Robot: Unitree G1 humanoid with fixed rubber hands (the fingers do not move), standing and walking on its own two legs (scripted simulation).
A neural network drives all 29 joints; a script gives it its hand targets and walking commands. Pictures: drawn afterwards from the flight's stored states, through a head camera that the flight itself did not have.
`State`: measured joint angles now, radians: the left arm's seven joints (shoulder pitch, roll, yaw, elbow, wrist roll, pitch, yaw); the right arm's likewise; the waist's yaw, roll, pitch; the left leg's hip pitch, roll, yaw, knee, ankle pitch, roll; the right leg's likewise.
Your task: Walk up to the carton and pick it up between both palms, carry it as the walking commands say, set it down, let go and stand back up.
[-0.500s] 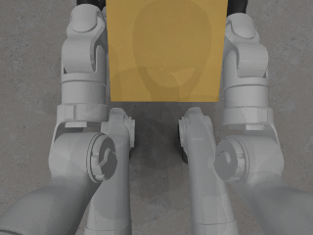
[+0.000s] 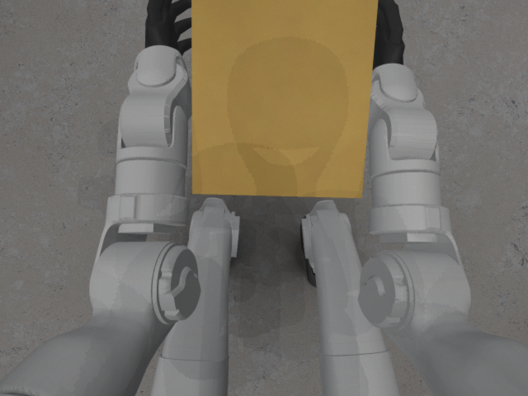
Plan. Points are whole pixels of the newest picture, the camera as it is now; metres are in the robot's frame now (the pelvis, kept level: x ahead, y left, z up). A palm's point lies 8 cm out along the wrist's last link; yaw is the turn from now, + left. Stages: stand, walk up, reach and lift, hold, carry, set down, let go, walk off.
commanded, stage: reach and lift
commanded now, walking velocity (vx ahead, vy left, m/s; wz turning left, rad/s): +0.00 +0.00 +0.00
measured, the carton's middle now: (272, 86) +0.49 +0.00 -0.12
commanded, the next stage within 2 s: none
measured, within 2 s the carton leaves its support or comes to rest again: neither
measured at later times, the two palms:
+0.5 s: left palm (154, 39) +0.49 +0.12 +0.01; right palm (419, 62) +0.47 -0.14 +0.01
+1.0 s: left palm out of the picture +0.47 +0.12 +0.11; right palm (501, 22) +0.45 -0.13 +0.11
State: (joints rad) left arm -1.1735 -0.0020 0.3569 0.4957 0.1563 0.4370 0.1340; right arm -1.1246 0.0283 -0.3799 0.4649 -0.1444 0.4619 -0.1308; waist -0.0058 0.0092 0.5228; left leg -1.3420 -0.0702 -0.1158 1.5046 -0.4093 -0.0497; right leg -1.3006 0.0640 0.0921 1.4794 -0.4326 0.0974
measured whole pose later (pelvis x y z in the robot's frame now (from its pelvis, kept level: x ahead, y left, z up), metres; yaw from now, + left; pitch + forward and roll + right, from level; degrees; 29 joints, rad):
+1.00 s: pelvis +0.06 -0.01 +0.12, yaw +0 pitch +11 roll -1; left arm -0.74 -0.12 0.37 0.57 0.23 0.41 0.07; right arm -0.71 0.16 -0.36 0.52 -0.22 0.46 -0.12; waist -0.02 -0.01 0.12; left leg -0.87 -0.04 -0.11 0.98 -0.31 -0.04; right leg -0.84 0.03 0.10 0.97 -0.33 0.06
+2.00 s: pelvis +0.12 -0.01 +0.19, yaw +1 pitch -7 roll +0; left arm -0.39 -0.17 0.27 0.39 0.24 0.67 0.05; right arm -0.40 0.19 -0.21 0.40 -0.26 0.70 -0.09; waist -0.01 -0.01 0.04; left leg -0.14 -0.01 -0.11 0.47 -0.21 -0.03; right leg -0.12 0.01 0.10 0.46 -0.22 0.03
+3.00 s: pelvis +0.11 -0.02 +0.19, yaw +0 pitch -9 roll +0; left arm -0.32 -0.17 0.22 0.30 0.26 0.76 0.04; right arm -0.34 0.18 -0.13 0.35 -0.27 0.78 -0.08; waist 0.00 -0.01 0.07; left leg -0.09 0.00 -0.10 0.45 -0.20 -0.03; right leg -0.08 0.02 0.12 0.45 -0.21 0.03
